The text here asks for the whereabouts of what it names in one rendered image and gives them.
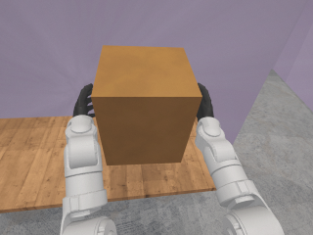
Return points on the table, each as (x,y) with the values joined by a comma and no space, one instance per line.
(32,168)

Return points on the right robot upper arm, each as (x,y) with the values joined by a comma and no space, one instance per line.
(256,220)

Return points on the robot right forearm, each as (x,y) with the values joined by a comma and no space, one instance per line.
(233,189)

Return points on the carton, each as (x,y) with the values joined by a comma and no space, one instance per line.
(145,101)

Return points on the right robot hand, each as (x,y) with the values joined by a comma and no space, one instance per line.
(205,109)

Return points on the robot left forearm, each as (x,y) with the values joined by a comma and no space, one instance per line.
(83,166)

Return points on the left robot hand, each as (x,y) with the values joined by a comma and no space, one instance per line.
(81,108)

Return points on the left robot upper arm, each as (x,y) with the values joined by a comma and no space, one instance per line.
(101,225)

